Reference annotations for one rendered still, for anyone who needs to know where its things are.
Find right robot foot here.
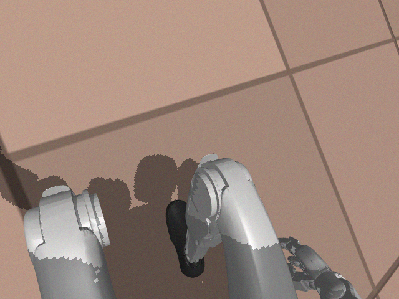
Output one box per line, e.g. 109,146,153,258
166,200,204,278

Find right robot hand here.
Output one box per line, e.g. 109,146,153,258
278,236,332,292

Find right robot arm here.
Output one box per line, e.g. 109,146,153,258
314,271,362,299

